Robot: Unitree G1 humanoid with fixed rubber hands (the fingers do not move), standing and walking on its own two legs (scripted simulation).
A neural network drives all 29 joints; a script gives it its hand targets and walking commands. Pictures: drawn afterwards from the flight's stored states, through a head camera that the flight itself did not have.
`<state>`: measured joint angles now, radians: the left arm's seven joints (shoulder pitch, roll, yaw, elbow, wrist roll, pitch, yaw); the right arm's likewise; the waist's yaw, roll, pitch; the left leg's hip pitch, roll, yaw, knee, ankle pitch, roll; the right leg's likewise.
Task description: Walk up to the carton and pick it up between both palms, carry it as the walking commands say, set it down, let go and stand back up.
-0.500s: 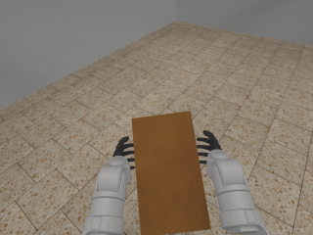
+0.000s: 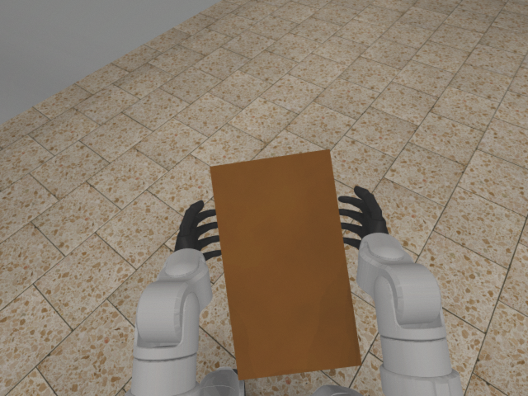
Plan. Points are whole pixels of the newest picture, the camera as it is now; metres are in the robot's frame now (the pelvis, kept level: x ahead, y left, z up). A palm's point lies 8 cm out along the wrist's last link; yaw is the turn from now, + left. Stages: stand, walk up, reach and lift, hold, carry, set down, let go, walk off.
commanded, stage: carry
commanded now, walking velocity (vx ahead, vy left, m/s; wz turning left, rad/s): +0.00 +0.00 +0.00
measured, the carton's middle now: (282, 251) +0.33 +0.00 -0.02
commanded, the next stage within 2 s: hold in 0.18 s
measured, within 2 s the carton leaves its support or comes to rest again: neither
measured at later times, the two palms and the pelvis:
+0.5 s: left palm (200, 278) +0.27 +0.13 +0.00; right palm (367, 277) +0.26 -0.13 +0.01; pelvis +0.00 +0.01 +0.00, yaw -10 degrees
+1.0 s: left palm (186, 261) +0.32 +0.16 -0.03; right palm (335, 275) +0.29 -0.09 -0.03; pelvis -0.01 +0.09 -0.01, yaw -12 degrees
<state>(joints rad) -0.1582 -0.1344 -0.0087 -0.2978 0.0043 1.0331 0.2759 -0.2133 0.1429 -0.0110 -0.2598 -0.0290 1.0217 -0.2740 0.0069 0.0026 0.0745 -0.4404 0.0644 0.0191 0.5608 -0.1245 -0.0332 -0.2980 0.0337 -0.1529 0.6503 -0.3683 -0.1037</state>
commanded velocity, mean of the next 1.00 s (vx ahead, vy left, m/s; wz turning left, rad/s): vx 0.00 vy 0.00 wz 0.00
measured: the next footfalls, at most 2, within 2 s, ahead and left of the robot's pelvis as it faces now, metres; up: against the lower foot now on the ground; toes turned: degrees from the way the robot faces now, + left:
none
